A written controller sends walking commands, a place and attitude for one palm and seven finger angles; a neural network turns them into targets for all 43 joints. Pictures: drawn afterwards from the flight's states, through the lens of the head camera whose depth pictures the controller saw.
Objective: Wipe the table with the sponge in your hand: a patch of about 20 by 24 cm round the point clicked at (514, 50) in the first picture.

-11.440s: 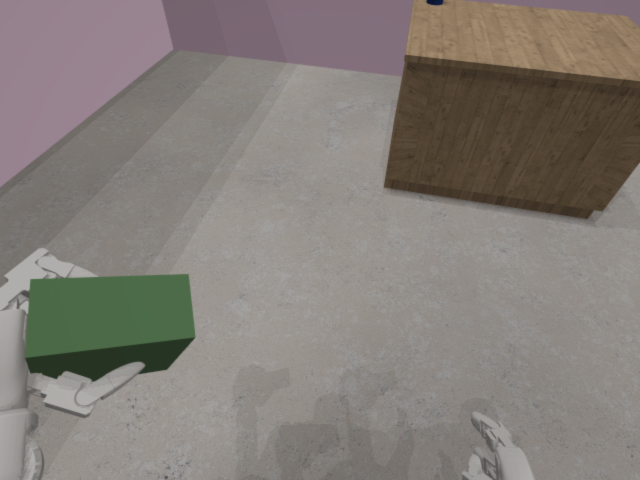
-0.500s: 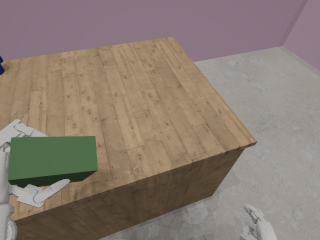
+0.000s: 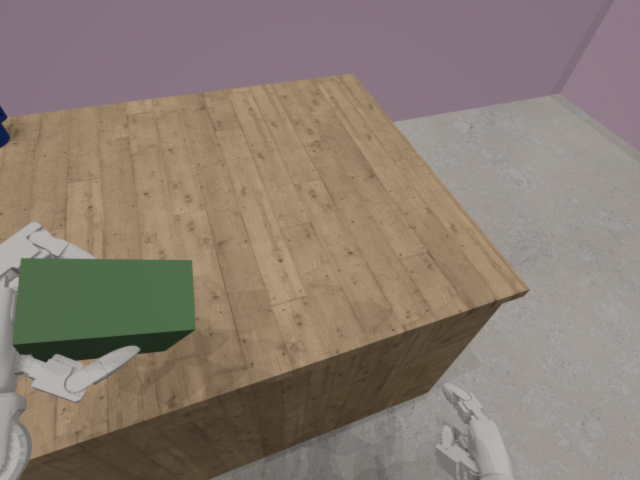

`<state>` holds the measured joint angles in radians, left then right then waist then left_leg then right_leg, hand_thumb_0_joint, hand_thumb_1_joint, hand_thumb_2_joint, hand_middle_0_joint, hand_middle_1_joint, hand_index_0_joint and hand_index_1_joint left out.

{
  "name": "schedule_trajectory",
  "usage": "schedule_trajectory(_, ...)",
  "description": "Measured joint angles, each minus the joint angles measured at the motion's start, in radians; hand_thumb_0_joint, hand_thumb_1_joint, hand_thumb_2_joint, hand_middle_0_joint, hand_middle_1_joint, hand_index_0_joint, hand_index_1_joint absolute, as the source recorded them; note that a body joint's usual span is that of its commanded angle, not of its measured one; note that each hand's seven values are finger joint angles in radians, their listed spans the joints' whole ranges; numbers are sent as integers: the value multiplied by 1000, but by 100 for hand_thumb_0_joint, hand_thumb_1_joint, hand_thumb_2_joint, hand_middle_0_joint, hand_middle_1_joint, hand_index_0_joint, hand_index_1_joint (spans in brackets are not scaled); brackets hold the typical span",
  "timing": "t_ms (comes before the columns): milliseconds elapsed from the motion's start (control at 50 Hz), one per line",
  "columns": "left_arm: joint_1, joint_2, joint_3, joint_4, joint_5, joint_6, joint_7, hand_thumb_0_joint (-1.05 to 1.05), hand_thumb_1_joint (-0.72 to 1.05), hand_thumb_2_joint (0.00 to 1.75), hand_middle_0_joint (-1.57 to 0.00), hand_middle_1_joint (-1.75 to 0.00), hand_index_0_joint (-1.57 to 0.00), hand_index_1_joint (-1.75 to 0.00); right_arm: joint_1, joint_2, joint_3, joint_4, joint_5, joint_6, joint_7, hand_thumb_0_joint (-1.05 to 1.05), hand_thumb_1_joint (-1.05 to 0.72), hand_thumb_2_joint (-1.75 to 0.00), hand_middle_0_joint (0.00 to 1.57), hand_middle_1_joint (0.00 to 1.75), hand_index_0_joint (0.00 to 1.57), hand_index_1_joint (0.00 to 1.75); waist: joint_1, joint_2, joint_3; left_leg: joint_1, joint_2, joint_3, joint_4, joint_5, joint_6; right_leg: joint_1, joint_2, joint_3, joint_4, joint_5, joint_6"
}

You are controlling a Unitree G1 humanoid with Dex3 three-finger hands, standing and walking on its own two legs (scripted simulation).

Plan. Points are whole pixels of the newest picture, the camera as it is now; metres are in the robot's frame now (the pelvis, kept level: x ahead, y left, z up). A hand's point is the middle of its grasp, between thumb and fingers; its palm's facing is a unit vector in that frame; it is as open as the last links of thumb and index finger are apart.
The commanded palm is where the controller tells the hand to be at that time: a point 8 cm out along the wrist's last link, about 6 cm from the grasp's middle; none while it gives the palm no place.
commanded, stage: come to a stop and stand still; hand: left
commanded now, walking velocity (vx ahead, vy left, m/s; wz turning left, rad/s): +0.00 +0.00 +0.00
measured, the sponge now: (132, 313) +0.23 +0.21 +0.14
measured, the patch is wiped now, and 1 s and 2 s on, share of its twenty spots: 0.00 0.00 0.00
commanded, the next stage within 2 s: look again from close up in 0.98 s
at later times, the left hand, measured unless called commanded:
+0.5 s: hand (44, 308) +0.22 +0.28 +0.16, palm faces +0.39 -0.83 -0.40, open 10.2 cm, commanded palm +0.16 +0.30 +0.17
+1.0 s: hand (65, 282) +0.25 +0.28 +0.15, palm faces +0.36 -0.85 -0.38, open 10.2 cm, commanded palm +0.19 +0.31 +0.17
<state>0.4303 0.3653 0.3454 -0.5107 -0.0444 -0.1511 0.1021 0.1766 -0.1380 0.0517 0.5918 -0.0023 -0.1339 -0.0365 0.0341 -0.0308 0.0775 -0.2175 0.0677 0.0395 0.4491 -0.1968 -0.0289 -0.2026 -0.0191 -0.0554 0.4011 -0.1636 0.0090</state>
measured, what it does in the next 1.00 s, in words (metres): stands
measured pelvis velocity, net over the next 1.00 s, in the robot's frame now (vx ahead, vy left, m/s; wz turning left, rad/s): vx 0.02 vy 0.03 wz -0.02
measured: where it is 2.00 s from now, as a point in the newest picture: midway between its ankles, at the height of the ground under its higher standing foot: outside the picture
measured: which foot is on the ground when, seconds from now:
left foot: down 0.00-1.00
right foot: down 0.00-1.00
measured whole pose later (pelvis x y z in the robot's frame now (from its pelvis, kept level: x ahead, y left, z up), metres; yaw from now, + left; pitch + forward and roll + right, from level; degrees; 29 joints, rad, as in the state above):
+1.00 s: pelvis +0.02 +0.03 +0.00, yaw -1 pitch +0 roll -1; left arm 0.42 0.37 0.37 -0.49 -0.03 -0.22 0.09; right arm 0.17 -0.19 0.01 0.58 0.00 -0.16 -0.03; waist 0.04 -0.04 0.08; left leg -0.23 0.03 0.07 0.47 -0.24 0.01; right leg -0.20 -0.05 -0.02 0.39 -0.18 0.05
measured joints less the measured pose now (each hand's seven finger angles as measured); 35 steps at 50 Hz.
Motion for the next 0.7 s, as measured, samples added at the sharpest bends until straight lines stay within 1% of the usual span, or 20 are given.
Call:
schedule_trajectory(20,1,-3,-2,2,0,2,1,-1,-50,101,-70,-135,-73,-135,-1,-5,-2,0,0,0,-1,1,-90,-90,20,30,21,30,-1,3,-2,0,1,-1,-1,1,-1,1,2,-1,-4,3,-1)
schedule_trajectory(40,-49,28,8,18,40,1,-26,-1,-51,101,-70,-135,-73,-135,12,-11,-16,-7,-12,-14,-5,1,-90,-90,20,30,21,30,18,8,0,-15,6,-5,12,0,-1,-6,6,-4,-2,5,-2)
schedule_trajectory(60,-123,71,27,69,59,-30,-49,-1,-51,101,-70,-135,-73,-135,18,-16,-27,2,-19,-31,-8,1,-90,-90,20,30,21,30,35,5,1,-30,8,-9,23,0,-1,-20,7,-8,8,4,-5)
schedule_trajectory(80,-185,96,49,125,52,-50,-57,-1,-51,101,-70,-135,-73,-135,17,-22,-33,12,-15,-33,-4,1,-90,-90,20,30,21,30,46,0,3,-32,6,-5,21,3,-3,-31,5,-4,20,3,-9)
schedule_trajectory(100,-226,100,70,169,41,-56,-55,-1,-51,101,-70,-135,-73,-135,15,-31,-37,13,-11,-32,2,1,-90,-90,20,30,21,30,50,3,4,-33,6,1,22,6,-5,-38,5,2,29,3,-10)
schedule_trajectory(120,-244,91,87,195,26,-55,-47,-1,-51,101,-70,-135,-73,-135,13,-43,-41,9,-6,-34,8,1,-90,-90,20,30,21,30,44,10,4,-33,7,7,26,6,-4,-42,5,9,34,3,-9)
schedule_trajectory(160,-216,58,98,193,6,-52,-26,-1,-50,101,-70,-135,-73,-135,13,-65,-48,-3,4,-41,21,1,-91,-90,20,30,21,30,20,26,3,-30,5,19,32,2,2,-43,3,21,38,5,-3)
schedule_trajectory(180,-180,40,88,175,-1,-54,-18,-1,-50,101,-70,-135,-73,-135,15,-74,-52,-7,9,-44,24,1,-91,-90,20,30,21,30,7,31,0,-28,3,25,32,0,5,-43,1,27,38,6,1)
schedule_trajectory(220,-97,10,45,134,-6,-64,-16,-1,-50,101,-70,-135,-73,-135,27,-85,-59,-13,15,-47,23,1,-91,-90,20,30,21,30,-14,37,-10,-26,-2,34,29,-2,12,-42,-4,36,34,8,9)
schedule_trajectory(260,-25,-3,0,104,-3,-77,-28,-1,-50,101,-70,-135,-73,-135,45,-89,-63,-14,16,-46,13,1,-91,-90,20,30,21,30,-23,32,-19,-26,-7,39,26,-4,18,-44,-7,43,28,11,14)
schedule_trajectory(300,18,3,-23,91,5,-85,-36,-1,-50,101,-70,-135,-73,-135,62,-87,-63,-9,17,-44,1,1,-91,-90,20,30,20,30,-25,20,-19,-25,-11,40,20,0,22,-43,-10,46,23,12,16)
schedule_trajectory(340,26,16,-23,96,10,-94,-38,-1,-50,101,-70,-135,-73,-135,81,-82,-62,-4,17,-44,-10,1,-91,-90,20,30,20,30,-22,9,-13,-25,-16,38,15,3,26,-43,-14,44,21,11,17)
schedule_trajectory(420,-13,30,17,107,18,-102,-22,-1,-50,101,-70,-135,-73,-135,100,-70,-52,13,16,-59,-15,1,-91,-90,20,30,20,30,-8,-4,8,-29,-24,29,20,2,31,-40,-21,37,22,11,21)
schedule_trajectory(500,-51,12,41,94,22,-110,-3,-1,-50,101,-70,-135,-73,-135,95,-55,-39,32,11,-76,-3,1,-91,-90,20,30,20,30,2,-4,15,-31,-29,23,26,-5,34,-34,-25,32,17,8,27)
schedule_trajectory(600,-49,-13,21,72,29,-114,-3,-1,-50,101,-70,-135,-73,-135,61,-37,-28,37,4,-80,14,1,-91,-90,20,30,21,30,2,1,7,-28,-31,24,26,-16,37,-26,-27,33,4,5,35)
schedule_trajectory(700,-34,-6,11,67,27,-99,-15,-1,-50,101,-70,-135,-73,-135,19,-25,-25,16,1,-68,18,1,-91,-90,20,30,21,30,-5,-1,7,-23,-31,28,23,-25,39,-20,-28,36,-5,1,38)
